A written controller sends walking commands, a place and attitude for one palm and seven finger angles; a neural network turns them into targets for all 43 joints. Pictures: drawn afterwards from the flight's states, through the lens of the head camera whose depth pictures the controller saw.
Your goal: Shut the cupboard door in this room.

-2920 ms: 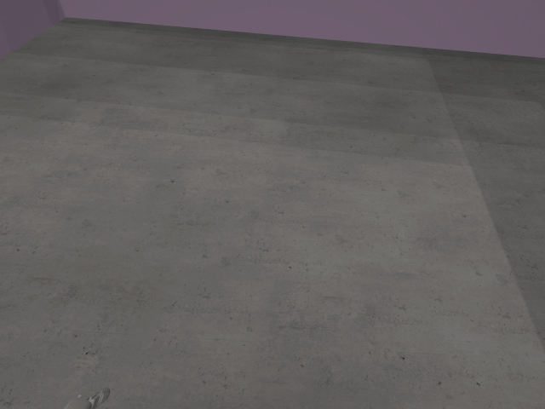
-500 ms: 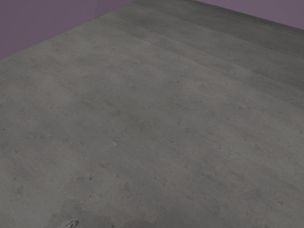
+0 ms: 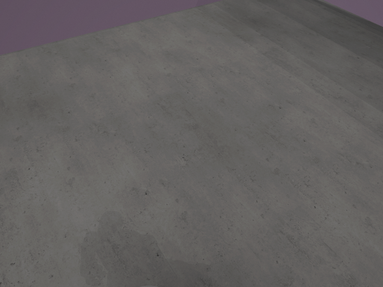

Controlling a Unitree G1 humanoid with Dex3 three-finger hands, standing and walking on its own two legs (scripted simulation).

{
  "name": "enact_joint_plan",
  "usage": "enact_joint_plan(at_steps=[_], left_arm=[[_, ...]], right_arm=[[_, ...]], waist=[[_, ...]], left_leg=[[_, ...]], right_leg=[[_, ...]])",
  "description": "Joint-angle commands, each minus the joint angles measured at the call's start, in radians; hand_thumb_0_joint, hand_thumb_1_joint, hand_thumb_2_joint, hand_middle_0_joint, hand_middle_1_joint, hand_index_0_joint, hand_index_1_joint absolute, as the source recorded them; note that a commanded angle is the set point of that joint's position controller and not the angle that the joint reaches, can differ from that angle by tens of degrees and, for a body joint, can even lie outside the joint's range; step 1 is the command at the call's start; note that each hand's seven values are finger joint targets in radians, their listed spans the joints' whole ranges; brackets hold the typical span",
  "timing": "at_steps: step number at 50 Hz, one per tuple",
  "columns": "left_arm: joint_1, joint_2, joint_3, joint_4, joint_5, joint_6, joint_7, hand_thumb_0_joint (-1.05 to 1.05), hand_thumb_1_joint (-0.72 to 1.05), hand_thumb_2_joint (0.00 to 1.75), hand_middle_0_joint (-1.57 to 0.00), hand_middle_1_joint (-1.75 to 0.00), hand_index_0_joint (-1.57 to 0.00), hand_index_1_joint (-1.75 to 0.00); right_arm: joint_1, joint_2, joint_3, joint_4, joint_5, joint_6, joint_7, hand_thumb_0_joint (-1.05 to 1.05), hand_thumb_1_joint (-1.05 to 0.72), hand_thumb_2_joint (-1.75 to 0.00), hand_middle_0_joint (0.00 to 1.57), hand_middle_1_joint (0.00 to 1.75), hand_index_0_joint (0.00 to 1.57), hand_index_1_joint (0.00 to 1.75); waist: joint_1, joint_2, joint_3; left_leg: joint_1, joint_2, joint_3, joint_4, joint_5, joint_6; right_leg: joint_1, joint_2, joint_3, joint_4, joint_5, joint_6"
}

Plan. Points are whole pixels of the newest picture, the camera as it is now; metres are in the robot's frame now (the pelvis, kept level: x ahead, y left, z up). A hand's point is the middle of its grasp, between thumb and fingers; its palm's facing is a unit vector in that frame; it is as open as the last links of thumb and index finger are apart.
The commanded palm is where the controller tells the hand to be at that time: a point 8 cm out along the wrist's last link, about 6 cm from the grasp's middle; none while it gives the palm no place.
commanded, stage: turn or walk to find it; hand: left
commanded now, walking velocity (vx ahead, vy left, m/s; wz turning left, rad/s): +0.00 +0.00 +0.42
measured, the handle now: out of the picture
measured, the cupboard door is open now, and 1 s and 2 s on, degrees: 86 86 86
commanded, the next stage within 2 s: none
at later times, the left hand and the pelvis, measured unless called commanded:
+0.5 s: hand out of the picture +0.08 +0.23 -0.15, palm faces +0.19 -0.95 -0.25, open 7.4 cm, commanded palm none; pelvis -0.01 +0.01 +0.00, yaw +10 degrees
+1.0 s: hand out of the picture -0.10 +0.21 -0.19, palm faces +0.46 -0.86 -0.22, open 7.4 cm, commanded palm none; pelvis -0.04 +0.02 -0.01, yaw +25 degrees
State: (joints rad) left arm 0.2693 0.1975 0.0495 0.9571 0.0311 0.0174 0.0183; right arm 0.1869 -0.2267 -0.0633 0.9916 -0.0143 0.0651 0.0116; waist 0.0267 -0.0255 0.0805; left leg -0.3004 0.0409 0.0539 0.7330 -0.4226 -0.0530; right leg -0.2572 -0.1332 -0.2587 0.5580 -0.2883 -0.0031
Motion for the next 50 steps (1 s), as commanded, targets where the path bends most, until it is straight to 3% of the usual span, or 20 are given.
enact_joint_plan(at_steps=[1, 2, 3, 4, 6, 9, 18, 24, 25, 26, 27, 28, 29, 33, 39, 45, 46, 48, 49, 50], left_arm=[[0.021, 0.163, 0.045, -0.057, -0.017, -0.002, 0.011, 0.0, 0.9, 0.9, -0.2, -0.3, -0.2, -0.3], [0.005, 0.096, 0.028, -0.094, -0.02, 0.005, 0.005, 0.0, 0.9, 0.9, -0.2, -0.3, -0.2, -0.3], [-0.054, 0.11, 0.021, -0.105, -0.009, 0.017, 0.01, 0.0, 0.9, 0.9, -0.2, -0.3, -0.2, -0.3], [-0.07, 0.109, 0.024, -0.1, -0.007, 0.023, 0.008, 0.0, 0.9, 0.9, -0.2, -0.3, -0.2, -0.3], [-0.069, 0.117, 0.034, -0.07, -0.009, 0.024, 0.0, 0.0, 0.9, 0.9, -0.2, -0.3, -0.2, -0.3], [-0.018, 0.12, 0.035, -0.042, -0.013, 0.016, -0.007, 0.0, 0.9, 0.9, -0.2, -0.3, -0.2, -0.3], [-0.133, 0.097, 0.023, -0.1, -0.021, 0.016, 0.004, 0.0, 0.9, 0.9, -0.2, -0.3, -0.2, -0.3], [-0.053, 0.102, 0.026, -0.094, -0.026, -0.001, 0.009, 0.0, 0.9, 0.9, -0.2, -0.3, -0.2, -0.3], [-0.026, 0.115, 0.029, -0.088, -0.025, -0.01, 0.01, 0.0, 0.9, 0.9, -0.2, -0.3, -0.2, -0.3], [0.004, 0.165, 0.039, -0.084, -0.017, -0.023, 0.016, 0.0, 0.9, 0.9, -0.2, -0.3, -0.2, -0.3], [0.025, 0.255, 0.057, -0.083, -0.003, -0.03, 0.023, 0.0, 0.9, 0.9, -0.2, -0.3, -0.2, -0.3], [0.04, 0.263, 0.05, -0.094, -0.012, -0.023, 0.022, 0.0, 0.9, 0.9, -0.2, -0.3, -0.2, -0.3], [-0.023, 0.219, 0.05, -0.104, -0.012, -0.022, 0.028, 0.0, 0.9, 0.9, -0.2, -0.3, -0.2, -0.3], [-0.122, 0.146, 0.025, -0.129, -0.012, -0.025, 0.019, 0.0, 0.9, 0.9, -0.2, -0.3, -0.2, -0.3], [-0.038, 0.167, 0.031, -0.093, -0.004, -0.024, 0.02, 0.0, 0.9, 0.9, -0.2, -0.3, -0.2, -0.3], [0.02, 0.217, 0.049, -0.061, 0.005, -0.017, 0.016, 0.0, 0.9, 0.9, -0.2, -0.3, -0.2, -0.3], [0.011, 0.22, 0.052, -0.057, 0.004, -0.015, 0.016, 0.0, 0.9, 0.9, -0.2, -0.3, -0.2, -0.3], [-0.007, 0.213, 0.051, -0.052, -0.008, -0.008, 0.013, 0.0, 0.9, 0.9, -0.2, -0.3, -0.2, -0.3], [-0.005, 0.178, 0.045, -0.062, -0.017, 0.0, 0.01, 0.0, 0.9, 0.9, -0.2, -0.3, -0.2, -0.3], [-0.003, 0.104, 0.03, -0.1, -0.021, 0.006, 0.005, 0.0, 0.9, 0.9, -0.2, -0.3, -0.2, -0.3]], right_arm=[[0.104, -0.129, -0.024, -0.052, 0.001, -0.05, -0.006, 0.0, -0.9, -0.9, 0.2, 0.3, 0.2, 0.3], [0.122, -0.221, -0.045, -0.057, -0.005, -0.054, -0.012, 0.0, -0.9, -0.9, 0.2, 0.3, 0.2, 0.3], [0.147, -0.247, -0.051, -0.046, -0.006, -0.044, -0.017, 0.0, -0.9, -0.9, 0.2, 0.3, 0.2, 0.3], [0.114, -0.217, -0.042, -0.049, -0.008, -0.048, -0.025, 0.0, -0.9, -0.9, 0.2, 0.3, 0.2, 0.3], [0.029, -0.17, -0.026, -0.068, -0.007, -0.053, -0.037, 0.0, -0.9, -0.9, 0.2, 0.3, 0.2, 0.3], [0.018, -0.15, -0.017, -0.078, 0.0, -0.066, -0.041, 0.0, -0.9, -0.9, 0.2, 0.3, 0.2, 0.3], [0.082, -0.165, -0.034, -0.071, -0.009, -0.058, -0.037, 0.0, -0.9, -0.9, 0.2, 0.3, 0.2, 0.3], [0.026, -0.167, -0.041, -0.09, -0.009, -0.048, -0.029, 0.0, -0.9, -0.9, 0.2, 0.3, 0.2, 0.3], [0.025, -0.154, -0.04, -0.093, -0.004, -0.048, -0.026, 0.0, -0.9, -0.9, 0.2, 0.3, 0.2, 0.3], [0.043, -0.115, -0.035, -0.098, 0.005, -0.051, -0.02, 0.0, -0.9, -0.9, 0.2, 0.3, 0.2, 0.3], [0.054, -0.049, -0.022, -0.124, 0.007, -0.052, -0.017, 0.0, -0.9, -0.9, 0.2, 0.3, 0.2, 0.3], [0.037, -0.095, -0.039, -0.127, -0.001, -0.039, -0.022, 0.0, -0.9, -0.9, 0.2, 0.3, 0.2, 0.3], [0.032, -0.107, -0.045, -0.116, -0.003, -0.023, -0.017, 0.0, -0.9, -0.9, 0.2, 0.3, 0.2, 0.3], [0.083, -0.08, -0.041, -0.056, -0.01, -0.008, 0.004, 0.0, -0.9, -0.9, 0.2, 0.3, 0.2, 0.3], [0.02, -0.072, -0.034, -0.064, -0.007, -0.001, 0.008, 0.0, -0.9, -0.9, 0.2, 0.3, 0.2, 0.3], [-0.033, -0.051, -0.014, -0.088, 0.006, -0.023, 0.004, 0.0, -0.9, -0.9, 0.2, 0.3, 0.2, 0.3], [-0.008, -0.053, -0.013, -0.082, 0.007, -0.029, 0.001, 0.0, -0.9, -0.9, 0.2, 0.3, 0.2, 0.3], [0.057, -0.072, -0.014, -0.066, 0.005, -0.039, 0.0, 0.0, -0.9, -0.9, 0.2, 0.3, 0.2, 0.3], [0.101, -0.125, -0.025, -0.058, 0.003, -0.05, 0.001, 0.0, -0.9, -0.9, 0.2, 0.3, 0.2, 0.3], [0.127, -0.227, -0.048, -0.064, -0.004, -0.057, -0.005, 0.0, -0.9, -0.9, 0.2, 0.3, 0.2, 0.3]], waist=[[-0.061, 0.061, -0.181], [-0.072, 0.351, -0.141], [-0.097, 0.261, -0.136], [-0.078, 0.205, -0.106], [-0.05, 0.219, -0.06], [-0.029, 0.173, -0.102], [-0.067, 0.163, -0.097], [-0.016, 0.173, -0.114], [-0.002, 0.126, -0.129], [0.008, 0.009, -0.164], [0.015, -0.27, -0.176], [0.031, -0.212, -0.17], [0.005, -0.178, -0.126], [-0.049, -0.128, -0.035], [-0.014, -0.146, -0.023], [0.021, -0.185, -0.096], [0.004, -0.183, -0.119], [-0.038, -0.117, -0.145], [-0.064, 0.045, -0.168], [-0.074, 0.371, -0.15]], left_leg=[[0.254, 0.09, -0.096, -0.37, 0.319, 0.059], [0.315, 0.332, -0.404, -0.417, 0.633, 0.169], [0.234, 0.384, -0.393, -0.414, 0.678, 0.248], [0.186, 0.344, -0.332, -0.427, 0.615, 0.246], [0.168, 0.247, -0.269, -0.407, 0.642, 0.211], [0.241, 0.188, -0.191, -0.377, 0.797, 0.195], [0.251, 0.195, -0.307, -0.355, 0.805, 0.236], [0.087, 0.143, -0.346, -0.289, 0.669, 0.191], [0.025, 0.107, -0.332, -0.248, 0.567, 0.154], [-0.098, 0.044, -0.272, -0.147, 0.371, 0.098], [-0.272, -0.102, -0.105, 0.072, -0.071, 0.029], [-0.238, -0.081, -0.129, 0.262, -0.193, 0.029], [-0.227, -0.054, -0.151, 0.377, -0.131, 0.03], [-0.233, -0.017, -0.095, 0.492, 0.047, 0.002], [-0.209, 0.003, -0.049, 0.332, 0.028, -0.018], [-0.091, -0.009, 0.022, 0.034, -0.049, -0.003], [-0.054, -0.01, 0.029, -0.038, -0.02, 0.002], [0.107, -0.016, 0.038, -0.247, 0.174, 0.015], [0.236, 0.063, -0.072, -0.358, 0.301, 0.039], [0.317, 0.324, -0.405, -0.408, 0.634, 0.146]], right_leg=[[-0.056, -0.13, 0.092, 0.123, 0.204, 0.001], [-0.317, 0.004, 0.065, 0.323, -0.282, 0.078], [-0.292, 0.013, 0.163, 0.46, -0.348, 0.066], [-0.293, -0.001, 0.205, 0.512, -0.287, 0.062], [-0.319, 0.006, 0.233, 0.573, -0.166, 0.072], [-0.31, 0.022, 0.226, 0.578, -0.097, 0.088], [-0.231, 0.057, 0.234, 0.335, -0.159, 0.099], [0.029, 0.1, 0.213, -0.004, 0.002, 0.071], [0.13, 0.083, 0.215, -0.132, 0.11, 0.068], [0.282, -0.042, 0.326, -0.204, 0.196, 0.036], [0.365, -0.297, 0.566, -0.227, 0.38, -0.075], [0.221, -0.372, 0.565, -0.242, 0.397, -0.156], [0.14, -0.322, 0.498, -0.271, 0.297, -0.165], [0.041, -0.174, 0.291, -0.271, 0.175, -0.099], [0.082, -0.196, 0.249, -0.279, 0.168, -0.112], [0.155, -0.232, 0.219, -0.164, 0.406, -0.135], [0.159, -0.235, 0.21, -0.128, 0.433, -0.125], [0.078, -0.202, 0.138, -0.028, 0.357, -0.054], [-0.041, -0.142, 0.095, 0.125, 0.205, 0.0], [-0.307, -0.005, 0.066, 0.333, -0.28, 0.081]])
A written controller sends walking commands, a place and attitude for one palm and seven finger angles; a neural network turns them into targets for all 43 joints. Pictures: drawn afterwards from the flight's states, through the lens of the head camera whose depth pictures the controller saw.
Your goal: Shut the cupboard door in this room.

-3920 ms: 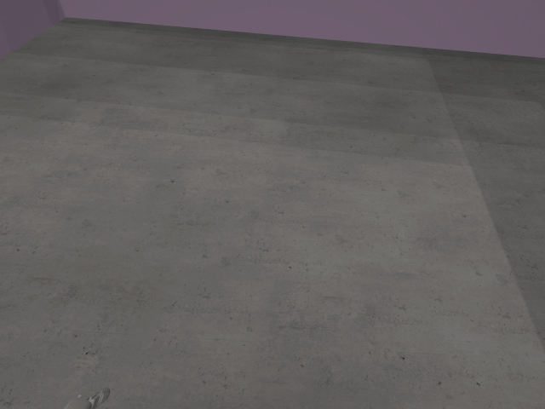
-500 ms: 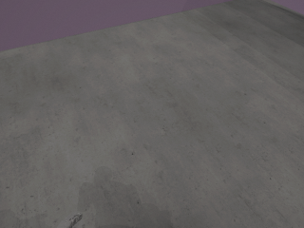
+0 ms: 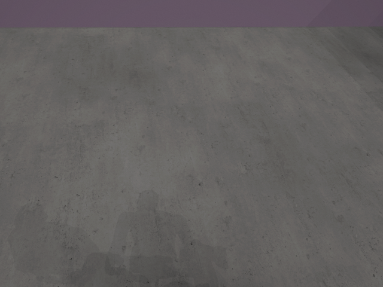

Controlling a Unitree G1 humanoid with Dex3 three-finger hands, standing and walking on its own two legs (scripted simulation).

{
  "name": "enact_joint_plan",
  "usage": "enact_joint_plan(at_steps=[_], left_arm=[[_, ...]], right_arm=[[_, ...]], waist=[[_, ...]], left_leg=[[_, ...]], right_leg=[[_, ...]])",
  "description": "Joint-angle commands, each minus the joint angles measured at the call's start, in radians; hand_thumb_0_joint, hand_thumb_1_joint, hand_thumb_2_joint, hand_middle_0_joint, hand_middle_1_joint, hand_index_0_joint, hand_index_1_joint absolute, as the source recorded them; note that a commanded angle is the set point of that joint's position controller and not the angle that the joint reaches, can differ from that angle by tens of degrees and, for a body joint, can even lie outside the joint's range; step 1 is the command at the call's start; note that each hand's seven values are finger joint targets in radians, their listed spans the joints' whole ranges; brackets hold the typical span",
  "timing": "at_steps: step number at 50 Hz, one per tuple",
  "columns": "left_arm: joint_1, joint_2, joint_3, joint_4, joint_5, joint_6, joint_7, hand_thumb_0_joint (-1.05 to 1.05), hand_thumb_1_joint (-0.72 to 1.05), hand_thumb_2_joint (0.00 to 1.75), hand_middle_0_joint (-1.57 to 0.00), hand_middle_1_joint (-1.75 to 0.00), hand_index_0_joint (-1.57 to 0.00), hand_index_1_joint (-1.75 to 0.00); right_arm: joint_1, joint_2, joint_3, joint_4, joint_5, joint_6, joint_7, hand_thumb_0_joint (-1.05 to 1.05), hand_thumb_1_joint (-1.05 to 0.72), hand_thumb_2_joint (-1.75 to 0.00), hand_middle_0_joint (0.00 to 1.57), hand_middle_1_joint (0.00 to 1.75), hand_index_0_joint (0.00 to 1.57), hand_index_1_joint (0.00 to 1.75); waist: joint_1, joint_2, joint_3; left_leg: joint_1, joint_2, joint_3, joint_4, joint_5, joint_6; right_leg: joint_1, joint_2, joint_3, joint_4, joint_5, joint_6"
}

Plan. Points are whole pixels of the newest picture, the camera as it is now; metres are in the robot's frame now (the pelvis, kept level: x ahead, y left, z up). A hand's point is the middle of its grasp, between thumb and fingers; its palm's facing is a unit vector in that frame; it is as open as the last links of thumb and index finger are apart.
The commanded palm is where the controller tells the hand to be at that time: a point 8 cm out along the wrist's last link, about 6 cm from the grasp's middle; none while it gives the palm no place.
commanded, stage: turn or walk to find it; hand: left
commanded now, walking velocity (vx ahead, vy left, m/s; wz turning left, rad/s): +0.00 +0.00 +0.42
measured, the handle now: out of the picture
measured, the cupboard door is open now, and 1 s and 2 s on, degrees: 86 86 86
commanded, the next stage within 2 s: none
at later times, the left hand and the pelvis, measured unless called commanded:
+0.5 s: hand out of the picture +0.07 +0.23 -0.14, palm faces +0.18 -0.95 -0.24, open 7.4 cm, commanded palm none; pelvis -0.02 +0.02 +0.02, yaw +10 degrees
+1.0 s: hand out of the picture -0.09 +0.15 -0.14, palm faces +0.44 -0.86 -0.26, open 7.4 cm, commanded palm none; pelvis -0.05 -0.04 +0.02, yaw +24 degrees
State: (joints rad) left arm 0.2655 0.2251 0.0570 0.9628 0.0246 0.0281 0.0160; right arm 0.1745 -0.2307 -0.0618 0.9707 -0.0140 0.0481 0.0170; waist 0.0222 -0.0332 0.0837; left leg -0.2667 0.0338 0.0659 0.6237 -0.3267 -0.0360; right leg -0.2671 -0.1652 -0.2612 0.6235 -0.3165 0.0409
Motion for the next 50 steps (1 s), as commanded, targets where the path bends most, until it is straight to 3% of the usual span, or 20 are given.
enact_joint_plan(at_steps=[1, 2, 3, 4, 6, 8, 12, 21, 26, 29, 30, 31, 32, 33, 34, 35, 37, 39, 44, 50], left_arm=[[-0.057, 0.086, 0.013, -0.119, -0.006, 0.008, 0.013, 0.0, 0.9, 0.9, -0.2, -0.3, -0.2, -0.3], [-0.085, 0.087, 0.018, -0.105, -0.003, 0.017, 0.014, 0.0, 0.9, 0.9, -0.2, -0.3, -0.2, -0.3], [-0.089, 0.087, 0.026, -0.093, -0.003, 0.018, 0.009, 0.0, 0.9, 0.9, -0.2, -0.3, -0.2, -0.3], [-0.081, 0.098, 0.028, -0.082, -0.003, 0.015, 0.002, 0.0, 0.9, 0.9, -0.2, -0.3, -0.2, -0.3], [-0.046, 0.096, 0.03, -0.054, -0.004, 0.01, -0.004, 0.0, 0.9, 0.9, -0.2, -0.3, -0.2, -0.3], [-0.026, 0.097, 0.028, -0.045, -0.006, 0.008, -0.002, 0.0, 0.9, 0.9, -0.2, -0.3, -0.2, -0.3], [-0.052, 0.096, 0.028, -0.055, -0.008, 0.008, 0.004, 0.0, 0.9, 0.9, -0.2, -0.3, -0.2, -0.3], [-0.158, 0.072, 0.022, -0.106, -0.013, 0.011, 0.01, 0.0, 0.9, 0.9, -0.2, -0.3, -0.2, -0.3], [-0.129, 0.06, 0.016, -0.115, -0.019, 0.004, 0.014, 0.0, 0.9, 0.9, -0.2, -0.3, -0.2, -0.3], [-0.06, 0.071, 0.02, -0.103, -0.022, -0.009, 0.018, 0.0, 0.9, 0.9, -0.2, -0.3, -0.2, -0.3], [-0.028, 0.092, 0.026, -0.097, -0.02, -0.017, 0.021, 0.0, 0.9, 0.9, -0.2, -0.3, -0.2, -0.3], [-0.004, 0.163, 0.039, -0.095, -0.008, -0.026, 0.028, 0.0, 0.9, 0.9, -0.2, -0.3, -0.2, -0.3], [-0.009, 0.226, 0.049, -0.112, 0.0, -0.026, 0.029, 0.0, 0.9, 0.9, -0.2, -0.3, -0.2, -0.3], [-0.04, 0.214, 0.041, -0.127, -0.008, -0.017, 0.029, 0.0, 0.9, 0.9, -0.2, -0.3, -0.2, -0.3], [-0.111, 0.162, 0.042, -0.138, -0.011, -0.024, 0.035, 0.0, 0.9, 0.9, -0.2, -0.3, -0.2, -0.3], [-0.155, 0.142, 0.033, -0.146, -0.012, -0.023, 0.029, 0.0, 0.9, 0.9, -0.2, -0.3, -0.2, -0.3], [-0.172, 0.105, 0.016, -0.144, -0.012, -0.034, 0.022, 0.0, 0.9, 0.9, -0.2, -0.3, -0.2, -0.3], [-0.12, 0.101, 0.016, -0.124, -0.01, -0.04, 0.022, 0.0, 0.9, 0.9, -0.2, -0.3, -0.2, -0.3], [-0.004, 0.123, 0.023, -0.079, -0.004, -0.04, 0.021, 0.0, 0.9, 0.9, -0.2, -0.3, -0.2, -0.3], [0.054, 0.175, 0.039, -0.043, 0.009, -0.035, 0.019, 0.0, 0.9, 0.9, -0.2, -0.3, -0.2, -0.3]], right_arm=[[0.17, -0.256, -0.056, -0.033, -0.005, -0.03, -0.018, 0.0, -0.9, -0.9, 0.2, 0.3, 0.2, 0.3], [0.14, -0.222, -0.047, -0.027, -0.009, -0.032, -0.028, 0.0, -0.9, -0.9, 0.2, 0.3, 0.2, 0.3], [0.089, -0.197, -0.04, -0.039, -0.01, -0.035, -0.037, 0.0, -0.9, -0.9, 0.2, 0.3, 0.2, 0.3], [0.046, -0.172, -0.03, -0.054, -0.007, -0.037, -0.04, 0.0, -0.9, -0.9, 0.2, 0.3, 0.2, 0.3], [0.03, -0.153, -0.018, -0.062, -0.004, -0.046, -0.044, 0.0, -0.9, -0.9, 0.2, 0.3, 0.2, 0.3], [0.055, -0.153, -0.02, -0.06, 0.001, -0.053, -0.046, 0.0, -0.9, -0.9, 0.2, 0.3, 0.2, 0.3], [0.101, -0.147, -0.025, -0.05, 0.002, -0.055, -0.048, 0.0, -0.9, -0.9, 0.2, 0.3, 0.2, 0.3], [0.127, -0.147, -0.035, -0.048, -0.012, -0.042, -0.044, 0.0, -0.9, -0.9, 0.2, 0.3, 0.2, 0.3], [0.101, -0.154, -0.039, -0.055, -0.016, -0.031, -0.037, 0.0, -0.9, -0.9, 0.2, 0.3, 0.2, 0.3], [0.087, -0.146, -0.043, -0.061, -0.008, -0.029, -0.031, 0.0, -0.9, -0.9, 0.2, 0.3, 0.2, 0.3], [0.084, -0.128, -0.041, -0.066, -0.003, -0.028, -0.028, 0.0, -0.9, -0.9, 0.2, 0.3, 0.2, 0.3], [0.103, -0.072, -0.034, -0.074, 0.007, -0.028, -0.021, 0.0, -0.9, -0.9, 0.2, 0.3, 0.2, 0.3], [0.09, -0.056, -0.035, -0.102, 0.001, -0.025, -0.024, 0.0, -0.9, -0.9, 0.2, 0.3, 0.2, 0.3], [0.076, -0.103, -0.05, -0.094, -0.01, -0.013, -0.023, 0.0, -0.9, -0.9, 0.2, 0.3, 0.2, 0.3], [0.096, -0.108, -0.053, -0.075, -0.014, 0.005, -0.017, 0.0, -0.9, -0.9, 0.2, 0.3, 0.2, 0.3], [0.111, -0.101, -0.054, -0.05, -0.015, 0.013, -0.011, 0.0, -0.9, -0.9, 0.2, 0.3, 0.2, 0.3], [0.153, -0.076, -0.047, -0.024, -0.015, 0.016, -0.003, 0.0, -0.9, -0.9, 0.2, 0.3, 0.2, 0.3], [0.144, -0.072, -0.046, -0.022, -0.011, 0.015, -0.001, 0.0, -0.9, -0.9, 0.2, 0.3, 0.2, 0.3], [0.049, -0.072, -0.036, -0.042, -0.01, 0.014, -0.003, 0.0, -0.9, -0.9, 0.2, 0.3, 0.2, 0.3], [-0.027, -0.054, -0.014, -0.061, 0.005, -0.002, -0.007, 0.0, -0.9, -0.9, 0.2, 0.3, 0.2, 0.3]], waist=[[-0.097, 0.3, -0.154], [-0.086, 0.257, -0.122], [-0.067, 0.277, -0.084], [-0.05, 0.247, -0.066], [-0.029, 0.192, -0.075], [-0.029, 0.162, -0.12], [-0.041, 0.144, -0.142], [-0.064, 0.156, -0.097], [-0.047, 0.168, -0.104], [-0.015, 0.147, -0.138], [0.002, 0.102, -0.155], [0.008, -0.086, -0.173], [0.016, -0.264, -0.123], [0.009, -0.151, -0.103], [-0.028, -0.194, -0.062], [-0.052, -0.118, -0.017], [-0.075, -0.085, 0.005], [-0.059, -0.087, -0.013], [-0.002, -0.115, -0.035], [0.03, -0.168, -0.096]], left_leg=[[0.201, 0.392, -0.424, -0.298, 0.603, 0.214], [0.133, 0.34, -0.361, -0.319, 0.502, 0.212], [0.122, 0.289, -0.341, -0.318, 0.469, 0.196], [0.111, 0.257, -0.306, -0.309, 0.471, 0.18], [0.144, 0.201, -0.253, -0.302, 0.561, 0.16], [0.217, 0.185, -0.234, -0.284, 0.669, 0.158], [0.276, 0.189, -0.269, -0.277, 0.726, 0.166], [0.173, 0.198, -0.42, -0.304, 0.506, 0.223], [0.055, 0.165, -0.464, -0.296, 0.412, 0.213], [-0.022, 0.121, -0.451, -0.23, 0.382, 0.172], [-0.1, 0.075, -0.417, -0.183, 0.285, 0.126], [-0.265, -0.019, -0.301, -0.031, 0.056, 0.061], [-0.357, -0.129, -0.138, 0.204, -0.212, 0.007], [-0.3, -0.085, -0.168, 0.385, -0.225, 0.012], [-0.29, -0.055, -0.195, 0.465, -0.166, 0.013], [-0.27, -0.046, -0.167, 0.538, -0.101, 0.006], [-0.274, -0.033, -0.131, 0.598, -0.014, -0.012], [-0.287, -0.023, -0.118, 0.593, 0.011, -0.026], [-0.286, -0.002, -0.094, 0.46, -0.05, -0.046], [-0.164, -0.004, -0.025, 0.181, -0.152, -0.033]], right_leg=[[-0.272, 0.045, 0.17, 0.402, -0.337, 0.028], [-0.257, 0.033, 0.218, 0.451, -0.28, 0.021], [-0.294, 0.034, 0.23, 0.488, -0.213, 0.022], [-0.303, 0.033, 0.239, 0.514, -0.145, 0.026], [-0.292, 0.05, 0.239, 0.534, -0.071, 0.036], [-0.299, 0.058, 0.242, 0.529, -0.045, 0.049], [-0.307, 0.063, 0.256, 0.494, -0.037, 0.065], [-0.227, 0.089, 0.271, 0.305, -0.117, 0.052], [-0.065, 0.133, 0.259, 0.119, -0.102, 0.021], [0.101, 0.142, 0.253, -0.117, 0.041, 0.009], [0.216, 0.105, 0.274, -0.247, 0.113, 0.001], [0.35, -0.084, 0.456, -0.342, 0.054, -0.055], [0.268, -0.303, 0.661, -0.391, 0.091, -0.169], [0.107, -0.317, 0.603, -0.4, 0.059, -0.214], [0.026, -0.249, 0.551, -0.437, -0.049, -0.192], [-0.028, -0.193, 0.49, -0.435, -0.065, -0.169], [-0.025, -0.12, 0.345, -0.391, 0.059, -0.137], [0.034, -0.11, 0.306, -0.37, 0.131, -0.134], [0.14, -0.149, 0.307, -0.342, 0.223, -0.163], [0.204, -0.19, 0.269, -0.248, 0.481, -0.195]])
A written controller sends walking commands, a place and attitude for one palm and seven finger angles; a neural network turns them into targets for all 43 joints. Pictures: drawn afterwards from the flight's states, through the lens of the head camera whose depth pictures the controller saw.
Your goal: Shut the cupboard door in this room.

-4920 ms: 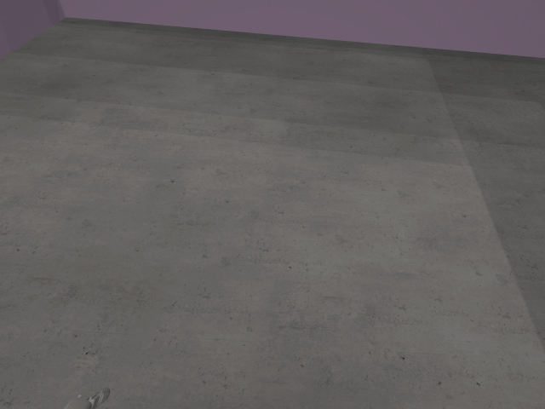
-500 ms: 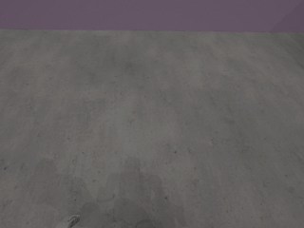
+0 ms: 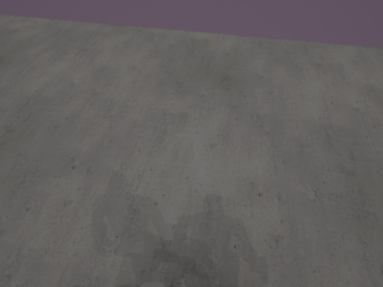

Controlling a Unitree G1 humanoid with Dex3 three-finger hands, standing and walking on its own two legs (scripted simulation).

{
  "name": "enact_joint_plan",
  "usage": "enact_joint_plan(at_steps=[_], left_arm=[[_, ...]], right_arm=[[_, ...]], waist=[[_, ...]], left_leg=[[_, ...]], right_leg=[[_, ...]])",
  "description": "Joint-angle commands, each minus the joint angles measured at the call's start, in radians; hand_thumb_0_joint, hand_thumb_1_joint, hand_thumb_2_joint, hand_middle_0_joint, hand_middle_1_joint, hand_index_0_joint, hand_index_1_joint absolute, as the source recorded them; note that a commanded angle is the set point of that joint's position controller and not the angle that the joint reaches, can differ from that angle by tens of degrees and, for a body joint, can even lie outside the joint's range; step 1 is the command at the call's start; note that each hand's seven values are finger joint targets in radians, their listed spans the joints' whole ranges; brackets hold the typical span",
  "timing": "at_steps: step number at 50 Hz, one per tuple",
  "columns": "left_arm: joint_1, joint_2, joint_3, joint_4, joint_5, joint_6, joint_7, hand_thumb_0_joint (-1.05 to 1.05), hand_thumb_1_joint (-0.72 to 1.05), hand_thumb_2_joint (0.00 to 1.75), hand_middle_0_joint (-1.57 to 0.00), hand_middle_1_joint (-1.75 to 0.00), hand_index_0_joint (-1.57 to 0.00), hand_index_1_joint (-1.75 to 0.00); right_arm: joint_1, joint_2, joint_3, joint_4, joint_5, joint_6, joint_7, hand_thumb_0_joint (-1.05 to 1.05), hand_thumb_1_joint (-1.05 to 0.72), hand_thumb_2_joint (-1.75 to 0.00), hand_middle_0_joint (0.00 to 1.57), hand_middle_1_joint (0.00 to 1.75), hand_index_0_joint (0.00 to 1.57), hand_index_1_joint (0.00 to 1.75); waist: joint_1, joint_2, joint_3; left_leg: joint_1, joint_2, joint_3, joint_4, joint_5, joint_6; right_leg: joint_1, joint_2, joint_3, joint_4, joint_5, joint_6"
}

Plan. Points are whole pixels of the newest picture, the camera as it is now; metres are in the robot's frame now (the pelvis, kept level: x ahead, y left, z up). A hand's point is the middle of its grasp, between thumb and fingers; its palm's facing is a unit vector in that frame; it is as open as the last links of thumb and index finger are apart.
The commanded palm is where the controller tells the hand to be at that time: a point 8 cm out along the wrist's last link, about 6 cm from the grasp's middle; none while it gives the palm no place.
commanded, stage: turn or walk to find it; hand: left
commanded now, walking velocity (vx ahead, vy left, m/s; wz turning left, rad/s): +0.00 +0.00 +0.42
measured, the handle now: out of the picture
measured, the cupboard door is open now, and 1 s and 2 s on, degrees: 86 86 86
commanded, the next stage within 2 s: none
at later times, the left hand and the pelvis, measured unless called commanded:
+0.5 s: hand out of the picture +0.02 +0.26 -0.16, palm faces +0.24 -0.94 -0.25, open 7.4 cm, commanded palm none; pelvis -0.03 +0.03 +0.00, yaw +11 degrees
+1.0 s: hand out of the picture -0.10 +0.18 -0.16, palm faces +0.45 -0.86 -0.25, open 7.4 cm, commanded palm none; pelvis -0.07 -0.02 +0.00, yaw +25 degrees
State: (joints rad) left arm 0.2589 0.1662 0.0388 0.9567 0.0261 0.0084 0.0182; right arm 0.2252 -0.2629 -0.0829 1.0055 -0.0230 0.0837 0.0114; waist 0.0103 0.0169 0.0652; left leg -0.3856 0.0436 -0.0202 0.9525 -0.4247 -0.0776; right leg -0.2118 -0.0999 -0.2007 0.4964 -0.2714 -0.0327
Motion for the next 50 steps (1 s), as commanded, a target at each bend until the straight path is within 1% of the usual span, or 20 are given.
enact_joint_plan(at_steps=[1, 5, 6, 7, 8, 9, 10, 13, 17, 24, 27, 29, 30, 31, 32, 33, 34, 35, 37, 50], left_arm=[[0.058, 0.24, 0.06, -0.035, 0.008, -0.013, 0.016, 0.0, 0.9, 0.9, -0.2, -0.3, -0.2, -0.3], [0.029, 0.239, 0.06, -0.022, -0.003, -0.004, 0.012, 0.0, 0.9, 0.9, -0.2, -0.3, -0.2, -0.3], [0.034, 0.21, 0.056, -0.032, -0.013, 0.003, 0.011, 0.0, 0.9, 0.9, -0.2, -0.3, -0.2, -0.3], [0.032, 0.145, 0.042, -0.064, -0.018, 0.009, 0.005, 0.0, 0.9, 0.9, -0.2, -0.3, -0.2, -0.3], [-0.025, 0.137, 0.029, -0.086, -0.008, 0.02, 0.01, 0.0, 0.9, 0.9, -0.2, -0.3, -0.2, -0.3], [-0.048, 0.15, 0.032, -0.088, -0.007, 0.026, 0.008, 0.0, 0.9, 0.9, -0.2, -0.3, -0.2, -0.3], [-0.055, 0.14, 0.035, -0.07, -0.003, 0.031, 0.01, 0.0, 0.9, 0.9, -0.2, -0.3, -0.2, -0.3], [-0.032, 0.161, 0.042, -0.046, -0.01, 0.026, -0.002, 0.0, 0.9, 0.9, -0.2, -0.3, -0.2, -0.3], [-0.036, 0.154, 0.039, -0.048, -0.012, 0.028, -0.001, 0.0, 0.9, 0.9, -0.2, -0.3, -0.2, -0.3], [-0.118, 0.13, 0.034, -0.103, -0.017, 0.024, 0.003, 0.0, 0.9, 0.9, -0.2, -0.3, -0.2, -0.3], [-0.076, 0.124, 0.035, -0.103, -0.022, 0.015, 0.005, 0.0, 0.9, 0.9, -0.2, -0.3, -0.2, -0.3], [-0.01, 0.141, 0.04, -0.084, -0.023, 0.002, 0.008, 0.0, 0.9, 0.9, -0.2, -0.3, -0.2, -0.3], [0.026, 0.182, 0.049, -0.078, -0.016, -0.009, 0.012, 0.0, 0.9, 0.9, -0.2, -0.3, -0.2, -0.3], [0.046, 0.28, 0.068, -0.078, 0.002, -0.018, 0.021, 0.0, 0.9, 0.9, -0.2, -0.3, -0.2, -0.3], [0.04, 0.302, 0.063, -0.094, -0.006, -0.011, 0.021, 0.0, 0.9, 0.9, -0.2, -0.3, -0.2, -0.3], [-0.019, 0.26, 0.062, -0.108, -0.008, -0.012, 0.022, 0.0, 0.9, 0.9, -0.2, -0.3, -0.2, -0.3], [-0.094, 0.236, 0.061, -0.124, -0.01, -0.006, 0.026, 0.0, 0.9, 0.9, -0.2, -0.3, -0.2, -0.3], [-0.128, 0.213, 0.049, -0.132, -0.01, -0.007, 0.022, 0.0, 0.9, 0.9, -0.2, -0.3, -0.2, -0.3], [-0.143, 0.175, 0.036, -0.133, -0.01, -0.016, 0.017, 0.0, 0.9, 0.9, -0.2, -0.3, -0.2, -0.3], [0.043, 0.236, 0.058, -0.045, 0.008, -0.011, 0.018, 0.0, 0.9, 0.9, -0.2, -0.3, -0.2, -0.3]], right_arm=[[-0.075, -0.02, 0.009, -0.097, 0.016, -0.041, -0.003, 0.0, -0.9, -0.9, 0.2, 0.3, 0.2, 0.3], [-0.002, -0.036, 0.009, -0.081, 0.018, -0.058, -0.006, 0.0, -0.9, -0.9, 0.2, 0.3, 0.2, 0.3], [0.034, -0.09, 0.0, -0.073, 0.014, -0.07, -0.006, 0.0, -0.9, -0.9, 0.2, 0.3, 0.2, 0.3], [0.056, -0.187, -0.023, -0.078, 0.005, -0.076, -0.01, 0.0, -0.9, -0.9, 0.2, 0.3, 0.2, 0.3], [0.091, -0.227, -0.029, -0.067, 0.006, -0.064, -0.016, 0.0, -0.9, -0.9, 0.2, 0.3, 0.2, 0.3], [0.065, -0.205, -0.022, -0.07, 0.003, -0.062, -0.022, 0.0, -0.9, -0.9, 0.2, 0.3, 0.2, 0.3], [0.034, -0.164, -0.011, -0.069, 0.001, -0.071, -0.032, 0.0, -0.9, -0.9, 0.2, 0.3, 0.2, 0.3], [-0.041, -0.128, 0.006, -0.095, 0.005, -0.076, -0.038, 0.0, -0.9, -0.9, 0.2, 0.3, 0.2, 0.3], [-0.016, -0.132, -0.001, -0.098, 0.008, -0.08, -0.036, 0.0, -0.9, -0.9, 0.2, 0.3, 0.2, 0.3], [0.011, -0.138, -0.015, -0.103, -0.003, -0.068, -0.029, 0.0, -0.9, -0.9, 0.2, 0.3, 0.2, 0.3], [-0.009, -0.139, -0.02, -0.113, -0.005, -0.064, -0.026, 0.0, -0.9, -0.9, 0.2, 0.3, 0.2, 0.3], [-0.023, -0.129, -0.022, -0.118, 0.003, -0.062, -0.023, 0.0, -0.9, -0.9, 0.2, 0.3, 0.2, 0.3], [-0.011, -0.09, -0.018, -0.122, 0.011, -0.063, -0.019, 0.0, -0.9, -0.9, 0.2, 0.3, 0.2, 0.3], [0.004, -0.017, -0.006, -0.142, 0.016, -0.064, -0.014, 0.0, -0.9, -0.9, 0.2, 0.3, 0.2, 0.3], [-0.023, -0.055, -0.019, -0.154, 0.007, -0.053, -0.018, 0.0, -0.9, -0.9, 0.2, 0.3, 0.2, 0.3], [-0.005, -0.078, -0.028, -0.132, 0.002, -0.038, -0.012, 0.0, -0.9, -0.9, 0.2, 0.3, 0.2, 0.3], [0.011, -0.072, -0.032, -0.114, 0.001, -0.026, -0.007, 0.0, -0.9, -0.9, 0.2, 0.3, 0.2, 0.3], [0.018, -0.067, -0.031, -0.091, -0.003, -0.022, -0.001, 0.0, -0.9, -0.9, 0.2, 0.3, 0.2, 0.3], [0.072, -0.047, -0.025, -0.064, -0.005, -0.021, 0.006, 0.0, -0.9, -0.9, 0.2, 0.3, 0.2, 0.3], [-0.058, -0.015, 0.004, -0.087, 0.013, -0.037, 0.002, 0.0, -0.9, -0.9, 0.2, 0.3, 0.2, 0.3]], waist=[[0.039, -0.221, -0.089], [-0.015, -0.188, -0.135], [-0.037, -0.062, -0.169], [-0.052, 0.237, -0.156], [-0.075, 0.241, -0.144], [-0.062, 0.154, -0.1], [-0.053, 0.227, -0.086], [-0.018, 0.168, -0.054], [-0.02, 0.113, -0.081], [-0.043, 0.142, -0.065], [-0.023, 0.159, -0.098], [0.015, 0.112, -0.121], [0.028, 0.001, -0.148], [0.037, -0.3, -0.15], [0.048, -0.294, -0.121], [0.019, -0.216, -0.098], [-0.011, -0.226, -0.051], [-0.026, -0.162, -0.005], [-0.049, -0.159, 0.003], [0.045, -0.21, -0.07]], left_leg=[[-0.015, -0.019, 0.072, -0.184, -0.055, 0.015], [0.197, -0.032, 0.104, -0.507, 0.181, 0.039], [0.343, 0.042, 0.027, -0.6, 0.319, 0.063], [0.455, 0.293, -0.29, -0.625, 0.636, 0.161], [0.383, 0.374, -0.32, -0.614, 0.804, 0.255], [0.318, 0.358, -0.246, -0.612, 0.76, 0.272], [0.3, 0.29, -0.229, -0.614, 0.779, 0.25], [0.297, 0.199, -0.145, -0.593, 0.815, 0.225], [0.316, 0.185, -0.161, -0.605, 0.767, 0.23], [0.242, 0.184, -0.281, -0.604, 0.613, 0.255], [0.202, 0.159, -0.306, -0.569, 0.617, 0.241], [0.102, 0.118, -0.292, -0.497, 0.531, 0.196], [-0.016, 0.054, -0.243, -0.415, 0.354, 0.138], [-0.199, -0.096, -0.064, -0.195, -0.013, 0.059], [-0.186, -0.091, -0.064, 0.007, -0.175, 0.05], [-0.152, -0.066, -0.099, 0.144, -0.106, 0.054], [-0.154, -0.05, -0.093, 0.209, -0.06, 0.054], [-0.151, -0.038, -0.07, 0.261, -0.003, 0.047], [-0.155, -0.032, -0.039, 0.287, 0.081, 0.027], [-0.04, -0.006, 0.074, -0.148, -0.059, 0.013]], right_leg=[[0.144, -0.26, 0.202, -0.105, 0.458, -0.121], [0.074, -0.222, 0.111, 0.031, 0.433, -0.032], [-0.04, -0.178, 0.062, 0.157, 0.298, 0.019], [-0.314, -0.048, 0.014, 0.351, -0.184, 0.096], [-0.33, -0.019, 0.097, 0.486, -0.373, 0.1], [-0.321, -0.036, 0.138, 0.552, -0.319, 0.093], [-0.336, -0.034, 0.165, 0.577, -0.276, 0.101], [-0.334, -0.014, 0.171, 0.627, -0.158, 0.109], [-0.315, -0.004, 0.174, 0.587, -0.12, 0.128], [-0.216, 0.034, 0.175, 0.347, -0.181, 0.118], [-0.108, 0.066, 0.162, 0.192, -0.137, 0.103], [0.067, 0.064, 0.16, -0.031, 0.037, 0.098], [0.217, -0.023, 0.232, -0.149, 0.103, 0.081], [0.308, -0.288, 0.489, -0.205, 0.171, -0.011], [0.144, -0.399, 0.541, -0.222, 0.227, -0.101], [0.033, -0.351, 0.482, -0.26, 0.052, -0.12], [-0.03, -0.308, 0.444, -0.287, -0.071, -0.098], [-0.069, -0.257, 0.383, -0.279, -0.079, -0.076], [-0.055, -0.194, 0.251, -0.248, 0.021, -0.048], [0.124, -0.271, 0.187, -0.148, 0.307, -0.114]])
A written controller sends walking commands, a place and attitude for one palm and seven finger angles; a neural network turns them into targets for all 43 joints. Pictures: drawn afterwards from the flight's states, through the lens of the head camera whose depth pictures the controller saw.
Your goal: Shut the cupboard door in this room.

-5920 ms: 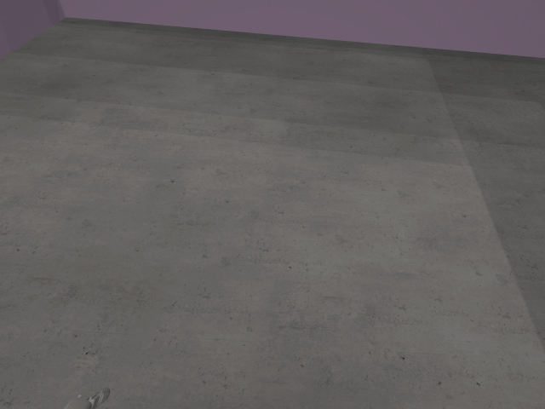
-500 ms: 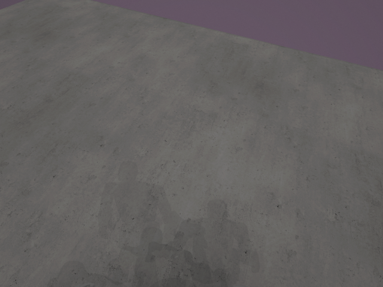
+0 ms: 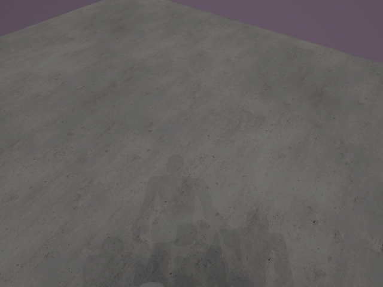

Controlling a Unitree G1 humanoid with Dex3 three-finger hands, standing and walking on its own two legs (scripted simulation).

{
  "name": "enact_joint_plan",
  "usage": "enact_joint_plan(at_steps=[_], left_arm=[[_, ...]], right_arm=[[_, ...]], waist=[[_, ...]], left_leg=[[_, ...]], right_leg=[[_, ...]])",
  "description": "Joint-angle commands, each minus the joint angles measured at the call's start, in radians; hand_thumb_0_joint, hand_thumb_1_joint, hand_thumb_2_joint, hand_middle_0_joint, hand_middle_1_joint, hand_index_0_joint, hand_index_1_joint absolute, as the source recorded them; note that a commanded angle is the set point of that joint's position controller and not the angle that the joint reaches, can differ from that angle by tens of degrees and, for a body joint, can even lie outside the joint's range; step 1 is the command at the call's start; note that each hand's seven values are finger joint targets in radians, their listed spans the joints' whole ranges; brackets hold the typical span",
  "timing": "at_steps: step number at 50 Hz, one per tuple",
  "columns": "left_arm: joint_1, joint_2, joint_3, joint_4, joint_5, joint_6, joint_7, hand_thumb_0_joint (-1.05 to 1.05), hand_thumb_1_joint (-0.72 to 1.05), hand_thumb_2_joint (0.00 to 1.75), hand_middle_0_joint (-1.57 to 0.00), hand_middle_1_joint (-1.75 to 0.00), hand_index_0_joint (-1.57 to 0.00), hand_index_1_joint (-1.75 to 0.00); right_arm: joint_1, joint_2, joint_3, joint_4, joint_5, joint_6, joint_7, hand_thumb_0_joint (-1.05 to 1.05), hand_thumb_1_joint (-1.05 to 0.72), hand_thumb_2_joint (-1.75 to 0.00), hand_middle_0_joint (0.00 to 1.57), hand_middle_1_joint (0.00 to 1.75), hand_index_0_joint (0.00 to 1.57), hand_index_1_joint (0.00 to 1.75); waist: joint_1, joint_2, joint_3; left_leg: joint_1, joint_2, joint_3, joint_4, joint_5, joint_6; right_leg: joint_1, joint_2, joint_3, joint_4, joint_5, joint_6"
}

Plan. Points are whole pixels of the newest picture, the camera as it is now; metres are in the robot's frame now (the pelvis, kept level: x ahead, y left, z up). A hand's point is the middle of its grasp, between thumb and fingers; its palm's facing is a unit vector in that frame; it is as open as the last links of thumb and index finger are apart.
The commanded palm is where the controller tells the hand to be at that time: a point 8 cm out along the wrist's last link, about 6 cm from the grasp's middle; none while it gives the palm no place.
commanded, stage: turn or walk to find it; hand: left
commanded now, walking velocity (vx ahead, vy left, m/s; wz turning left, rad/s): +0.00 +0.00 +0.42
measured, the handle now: out of the picture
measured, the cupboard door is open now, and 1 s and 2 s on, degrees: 86 86 86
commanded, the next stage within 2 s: none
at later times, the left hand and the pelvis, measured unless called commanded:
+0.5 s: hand out of the picture +0.01 +0.26 -0.16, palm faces +0.22 -0.94 -0.24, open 7.4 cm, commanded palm none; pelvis -0.04 +0.04 +0.00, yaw +10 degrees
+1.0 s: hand out of the picture -0.11 +0.20 -0.16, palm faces +0.44 -0.87 -0.24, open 7.4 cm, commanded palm none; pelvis -0.08 +0.00 +0.00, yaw +24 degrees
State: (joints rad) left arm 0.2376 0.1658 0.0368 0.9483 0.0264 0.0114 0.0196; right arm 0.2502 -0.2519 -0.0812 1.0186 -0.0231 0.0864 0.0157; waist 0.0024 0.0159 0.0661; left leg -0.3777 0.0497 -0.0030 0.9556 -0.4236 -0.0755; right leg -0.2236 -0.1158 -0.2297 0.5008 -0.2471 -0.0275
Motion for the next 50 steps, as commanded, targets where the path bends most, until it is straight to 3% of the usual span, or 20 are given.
enact_joint_plan(at_steps=[1, 4, 5, 6, 7, 8, 10, 14, 22, 26, 29, 30, 31, 32, 33, 34, 35, 37, 45, 50], left_arm=[[0.061, 0.242, 0.063, -0.032, 0.008, -0.013, 0.016, 0.0, 0.9, 0.9, -0.2, -0.3, -0.2, -0.3], [0.024, 0.236, 0.064, -0.025, 0.0, -0.006, 0.013, 0.0, 0.9, 0.9, -0.2, -0.3, -0.2, -0.3], [0.023, 0.218, 0.061, -0.03, -0.009, 0.001, 0.011, 0.0, 0.9, 0.9, -0.2, -0.3, -0.2, -0.3], [0.032, 0.165, 0.052, -0.053, -0.019, 0.011, 0.007, 0.0, 0.9, 0.9, -0.2, -0.3, -0.2, -0.3], [-0.021, 0.119, 0.032, -0.085, -0.012, 0.02, 0.005, 0.0, 0.9, 0.9, -0.2, -0.3, -0.2, -0.3], [-0.043, 0.148, 0.036, -0.087, -0.008, 0.029, 0.005, 0.0, 0.9, 0.9, -0.2, -0.3, -0.2, -0.3], [-0.06, 0.152, 0.045, -0.057, -0.004, 0.038, 0.001, 0.0, 0.9, 0.9, -0.2, -0.3, -0.2, -0.3], [-0.009, 0.151, 0.043, -0.023, -0.009, 0.025, -0.009, 0.0, 0.9, 0.9, -0.2, -0.3, -0.2, -0.3], [-0.099, 0.133, 0.036, -0.077, -0.014, 0.022, 0.001, 0.0, 0.9, 0.9, -0.2, -0.3, -0.2, -0.3], [-0.088, 0.119, 0.033, -0.085, -0.02, 0.016, 0.004, 0.0, 0.9, 0.9, -0.2, -0.3, -0.2, -0.3], [-0.004, 0.132, 0.037, -0.065, -0.023, 0.003, 0.007, 0.0, 0.9, 0.9, -0.2, -0.3, -0.2, -0.3], [0.034, 0.154, 0.043, -0.059, -0.02, -0.005, 0.011, 0.0, 0.9, 0.9, -0.2, -0.3, -0.2, -0.3], [0.054, 0.228, 0.057, -0.057, -0.006, -0.015, 0.018, 0.0, 0.9, 0.9, -0.2, -0.3, -0.2, -0.3], [0.05, 0.292, 0.069, -0.071, 0.001, -0.015, 0.02, 0.0, 0.9, 0.9, -0.2, -0.3, -0.2, -0.3], [0.023, 0.279, 0.06, -0.088, -0.007, -0.007, 0.022, 0.0, 0.9, 0.9, -0.2, -0.3, -0.2, -0.3], [-0.045, 0.232, 0.063, -0.099, -0.01, -0.012, 0.028, 0.0, 0.9, 0.9, -0.2, -0.3, -0.2, -0.3], [-0.098, 0.216, 0.054, -0.112, -0.01, -0.009, 0.022, 0.0, 0.9, 0.9, -0.2, -0.3, -0.2, -0.3], [-0.132, 0.177, 0.038, -0.12, -0.012, -0.016, 0.016, 0.0, 0.9, 0.9, -0.2, -0.3, -0.2, -0.3], [0.001, 0.203, 0.048, -0.069, 0.0, -0.019, 0.019, 0.0, 0.9, 0.9, -0.2, -0.3, -0.2, -0.3], [0.05, 0.248, 0.064, -0.041, 0.008, -0.012, 0.015, 0.0, 0.9, 0.9, -0.2, -0.3, -0.2, -0.3]], right_arm=[[-0.076, -0.025, 0.005, -0.1, 0.015, -0.043, -0.005, 0.0, -0.9, -0.9, 0.2, 0.3, 0.2, 0.3], [0.003, -0.032, 0.006, -0.085, 0.017, -0.056, -0.009, 0.0, -0.9, -0.9, 0.2, 0.3, 0.2, 0.3], [0.044, -0.059, 0.001, -0.075, 0.015, -0.066, -0.008, 0.0, -0.9, -0.9, 0.2, 0.3, 0.2, 0.3], [0.06, -0.146, -0.018, -0.077, 0.007, -0.075, -0.012, 0.0, -0.9, -0.9, 0.2, 0.3, 0.2, 0.3], [0.078, -0.222, -0.032, -0.079, 0.004, -0.069, -0.02, 0.0, -0.9, -0.9, 0.2, 0.3, 0.2, 0.3], [0.065, -0.218, -0.029, -0.077, 0.0, -0.063, -0.022, 0.0, -0.9, -0.9, 0.2, 0.3, 0.2, 0.3], [-0.032, -0.16, -0.012, -0.094, -0.001, -0.069, -0.037, 0.0, -0.9, -0.9, 0.2, 0.3, 0.2, 0.3], [-0.056, -0.137, 0.001, -0.108, 0.007, -0.083, -0.041, 0.0, -0.9, -0.9, 0.2, 0.3, 0.2, 0.3], [0.015, -0.14, -0.015, -0.099, 0.0, -0.076, -0.037, 0.0, -0.9, -0.9, 0.2, 0.3, 0.2, 0.3], [-0.01, -0.144, -0.021, -0.111, -0.006, -0.067, -0.034, 0.0, -0.9, -0.9, 0.2, 0.3, 0.2, 0.3], [-0.037, -0.139, -0.025, -0.121, 0.002, -0.064, -0.029, 0.0, -0.9, -0.9, 0.2, 0.3, 0.2, 0.3], [-0.043, -0.117, -0.024, -0.127, 0.007, -0.065, -0.025, 0.0, -0.9, -0.9, 0.2, 0.3, 0.2, 0.3], [-0.025, -0.056, -0.016, -0.136, 0.017, -0.065, -0.019, 0.0, -0.9, -0.9, 0.2, 0.3, 0.2, 0.3], [-0.051, -0.035, -0.013, -0.165, 0.011, -0.063, -0.02, 0.0, -0.9, -0.9, 0.2, 0.3, 0.2, 0.3], [-0.059, -0.08, -0.026, -0.158, 0.003, -0.05, -0.018, 0.0, -0.9, -0.9, 0.2, 0.3, 0.2, 0.3], [-0.035, -0.086, -0.032, -0.136, -0.002, -0.031, -0.014, 0.0, -0.9, -0.9, 0.2, 0.3, 0.2, 0.3], [-0.016, -0.08, -0.036, -0.109, -0.003, -0.023, -0.008, 0.0, -0.9, -0.9, 0.2, 0.3, 0.2, 0.3], [0.035, -0.059, -0.03, -0.078, -0.005, -0.02, 0.0, 0.0, -0.9, -0.9, 0.2, 0.3, 0.2, 0.3], [-0.039, -0.046, -0.016, -0.088, 0.001, -0.022, 0.001, 0.0, -0.9, -0.9, 0.2, 0.3, 0.2, 0.3], [-0.073, -0.025, 0.004, -0.105, 0.016, -0.046, -0.004, 0.0, -0.9, -0.9, 0.2, 0.3, 0.2, 0.3]], waist=[[0.049, -0.222, -0.085], [-0.003, -0.185, -0.121], [-0.03, -0.093, -0.144], [-0.042, 0.166, -0.137], [-0.061, 0.317, -0.095], [-0.06, 0.19, -0.087], [-0.032, 0.226, -0.017], [-0.005, 0.114, -0.05], [-0.047, 0.131, -0.088], [-0.034, 0.151, -0.102], [0.012, 0.113, -0.127], [0.03, 0.059, -0.148], [0.038, -0.143, -0.163], [0.052, -0.326, -0.102], [0.044, -0.21, -0.087], [0.012, -0.259, -0.049], [-0.014, -0.186, -0.003], [-0.043, -0.149, 0.02], [0.02, -0.178, -0.016], [0.049, -0.224, -0.091]], left_leg=[[-0.016, -0.013, 0.065, -0.187, -0.063, 0.017], [0.146, -0.024, 0.084, -0.431, 0.096, 0.034], [0.27, -0.002, 0.056, -0.56, 0.229, 0.046], [0.365, 0.196, -0.214, -0.653, 0.35, 0.119], [0.324, 0.348, -0.373, -0.681, 0.59, 0.213], [0.252, 0.37, -0.317, -0.666, 0.539, 0.263], [0.169, 0.261, -0.253, -0.685, 0.414, 0.231], [0.251, 0.182, -0.175, -0.639, 0.616, 0.217], [0.308, 0.189, -0.286, -0.614, 0.633, 0.254], [0.231, 0.169, -0.33, -0.595, 0.61, 0.249], [0.116, 0.12, -0.325, -0.53, 0.532, 0.204], [0.041, 0.072, -0.292, -0.481, 0.417, 0.159], [-0.137, -0.026, -0.183, -0.331, 0.169, 0.094], [-0.24, -0.129, -0.056, -0.104, -0.137, 0.045], [-0.194, -0.086, -0.097, 0.066, -0.142, 0.052], [-0.184, -0.06, -0.123, 0.15, -0.087, 0.054], [-0.171, -0.056, -0.102, 0.226, -0.023, 0.047], [-0.166, -0.044, -0.063, 0.283, 0.069, 0.029], [-0.142, -0.008, -0.005, 0.076, 0.019, -0.004], [-0.025, -0.02, 0.063, -0.217, -0.065, 0.013]], right_leg=[[0.128, -0.267, 0.218, -0.135, 0.308, -0.124], [0.065, -0.242, 0.151, -0.026, 0.292, -0.062], [-0.021, -0.204, 0.099, 0.074, 0.212, -0.008], [-0.229, -0.083, 0.035, 0.268, -0.064, 0.067], [-0.355, -0.004, 0.083, 0.434, -0.38, 0.103], [-0.316, -0.021, 0.155, 0.529, -0.351, 0.084], [-0.335, -0.019, 0.193, 0.599, -0.242, 0.091], [-0.319, 0.006, 0.195, 0.603, -0.137, 0.109], [-0.279, 0.039, 0.212, 0.424, -0.202, 0.118], [-0.152, 0.073, 0.203, 0.253, -0.204, 0.101], [0.043, 0.087, 0.187, 0.0, -0.021, 0.091], [0.159, 0.048, 0.211, -0.131, 0.06, 0.083], [0.296, -0.144, 0.392, -0.21, 0.028, 0.026], [0.222, -0.351, 0.591, -0.245, 0.121, -0.086], [0.08, -0.369, 0.537, -0.253, 0.083, -0.136], [-0.008, -0.316, 0.496, -0.292, -0.056, -0.121], [-0.056, -0.257, 0.441, -0.297, -0.117, -0.092], [-0.069, -0.183, 0.301, -0.264, -0.034, -0.058], [0.073, -0.221, 0.248, -0.229, 0.055, -0.093], [0.152, -0.251, 0.221, -0.113, 0.33, -0.12]])
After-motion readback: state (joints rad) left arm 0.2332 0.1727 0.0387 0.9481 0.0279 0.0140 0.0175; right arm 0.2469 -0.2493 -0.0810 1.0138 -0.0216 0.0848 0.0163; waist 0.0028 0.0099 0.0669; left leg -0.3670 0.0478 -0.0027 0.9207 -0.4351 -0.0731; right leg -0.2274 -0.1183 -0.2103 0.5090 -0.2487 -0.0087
